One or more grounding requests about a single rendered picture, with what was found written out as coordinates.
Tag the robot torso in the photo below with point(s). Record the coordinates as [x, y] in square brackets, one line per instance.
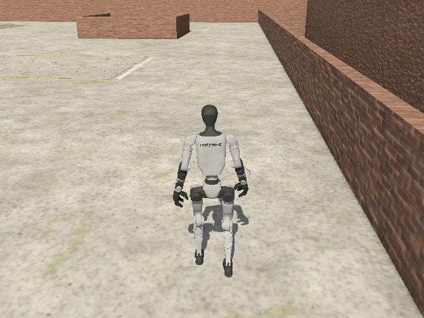
[211, 153]

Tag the robot right hand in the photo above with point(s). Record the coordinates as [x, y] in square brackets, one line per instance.
[239, 187]

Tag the robot head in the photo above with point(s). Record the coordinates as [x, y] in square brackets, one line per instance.
[209, 115]

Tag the robot right forearm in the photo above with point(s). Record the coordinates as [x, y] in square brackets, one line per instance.
[241, 174]

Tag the robot left hand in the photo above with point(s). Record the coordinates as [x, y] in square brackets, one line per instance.
[177, 198]

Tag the right robot upper arm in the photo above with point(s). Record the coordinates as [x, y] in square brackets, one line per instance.
[234, 149]

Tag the robot left forearm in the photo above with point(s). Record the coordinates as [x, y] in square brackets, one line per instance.
[180, 179]

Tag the left robot upper arm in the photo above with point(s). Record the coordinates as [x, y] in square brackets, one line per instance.
[187, 150]

